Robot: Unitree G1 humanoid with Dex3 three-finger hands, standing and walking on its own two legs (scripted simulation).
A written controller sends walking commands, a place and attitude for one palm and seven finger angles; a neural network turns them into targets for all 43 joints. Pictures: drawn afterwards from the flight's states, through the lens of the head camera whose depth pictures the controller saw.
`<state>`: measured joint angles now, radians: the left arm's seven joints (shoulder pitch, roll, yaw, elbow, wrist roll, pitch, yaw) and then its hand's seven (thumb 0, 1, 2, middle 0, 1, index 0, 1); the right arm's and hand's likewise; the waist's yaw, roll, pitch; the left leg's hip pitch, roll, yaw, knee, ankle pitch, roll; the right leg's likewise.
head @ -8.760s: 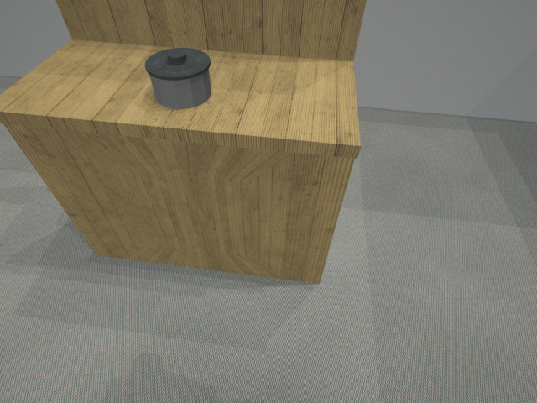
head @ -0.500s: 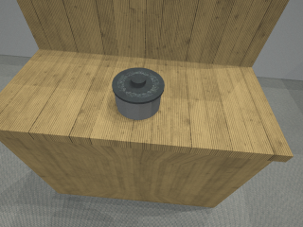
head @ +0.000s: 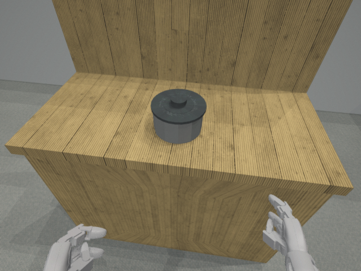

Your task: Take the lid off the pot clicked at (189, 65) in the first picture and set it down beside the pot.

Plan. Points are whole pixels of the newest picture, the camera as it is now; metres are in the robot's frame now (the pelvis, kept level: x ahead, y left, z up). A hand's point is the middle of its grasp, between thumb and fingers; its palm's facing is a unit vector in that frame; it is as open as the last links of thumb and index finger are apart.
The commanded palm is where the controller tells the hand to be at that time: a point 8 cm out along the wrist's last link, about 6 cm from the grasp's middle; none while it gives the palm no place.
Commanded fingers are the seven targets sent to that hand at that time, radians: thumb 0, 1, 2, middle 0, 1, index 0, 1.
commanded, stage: lift the closed hand beside the body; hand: left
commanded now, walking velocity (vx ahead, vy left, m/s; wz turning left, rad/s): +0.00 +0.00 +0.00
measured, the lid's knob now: (178, 100) +0.56 +0.07 +0.10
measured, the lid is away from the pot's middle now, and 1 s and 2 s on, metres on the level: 0.00 0.00 0.00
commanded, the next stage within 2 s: raise the hand higher, near the body in 0.20 s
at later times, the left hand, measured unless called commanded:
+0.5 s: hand (64, 242) +0.15 +0.24 +0.05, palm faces +0.26 -0.87 -0.42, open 3.1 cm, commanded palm +0.10 +0.27 +0.09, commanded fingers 0.00 0.90 0.90 -1.30 -1.50 -1.30 -1.50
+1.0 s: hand (66, 206) +0.19 +0.23 +0.11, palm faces +0.31 -0.85 -0.42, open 3.1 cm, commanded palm +0.14 +0.27 +0.14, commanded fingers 0.00 0.90 0.90 -1.30 -1.50 -1.30 -1.50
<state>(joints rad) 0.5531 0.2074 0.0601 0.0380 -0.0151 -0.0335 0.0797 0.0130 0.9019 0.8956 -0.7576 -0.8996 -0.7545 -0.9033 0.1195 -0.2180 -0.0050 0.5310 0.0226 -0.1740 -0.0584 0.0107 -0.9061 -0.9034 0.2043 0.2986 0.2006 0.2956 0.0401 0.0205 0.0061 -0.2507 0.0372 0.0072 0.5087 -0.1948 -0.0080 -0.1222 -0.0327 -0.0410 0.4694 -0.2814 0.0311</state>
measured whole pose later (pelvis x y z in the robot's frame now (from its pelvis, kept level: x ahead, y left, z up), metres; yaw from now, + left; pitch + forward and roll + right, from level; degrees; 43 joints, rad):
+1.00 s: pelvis +0.03 +0.00 +0.00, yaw -1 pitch -5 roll -1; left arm 0.64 0.31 0.23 -0.43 -0.02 -0.09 0.07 0.02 0.89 0.90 -1.30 -1.49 -1.30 -1.50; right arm 0.17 -0.19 0.02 0.60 0.00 -0.17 -0.07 0.01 -0.90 -0.90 0.21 0.30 0.20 0.30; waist 0.08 0.05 0.03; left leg -0.16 0.04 0.02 0.46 -0.22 -0.01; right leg -0.03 -0.03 -0.03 0.41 -0.29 0.03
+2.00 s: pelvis -0.01 +0.01 +0.00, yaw +1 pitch -3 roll -1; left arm 0.05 0.69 0.08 -0.22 0.73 -0.01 -0.32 0.00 -0.14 1.40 -0.92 -0.34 -0.91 -0.35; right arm 0.14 -0.28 0.01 0.57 0.04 0.04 -0.01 0.01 -0.90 -0.90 0.20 0.30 0.20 0.30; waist 0.06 0.12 0.04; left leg -0.26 0.02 0.00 0.44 -0.14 0.01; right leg -0.14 -0.05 -0.05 0.43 -0.24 0.04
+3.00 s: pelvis +0.00 +0.00 +0.00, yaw +0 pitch -1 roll +0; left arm -0.56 0.56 -0.19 0.21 0.82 0.15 -0.43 0.00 -0.37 1.50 -0.83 -0.08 -0.83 -0.08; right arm 0.14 -0.30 0.02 0.62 0.05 0.08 0.01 0.01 -0.91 -0.90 0.20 0.30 0.20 0.30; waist 0.01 0.11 0.02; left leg -0.28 0.01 0.02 0.45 -0.15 0.00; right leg -0.20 -0.06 -0.03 0.50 -0.28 0.03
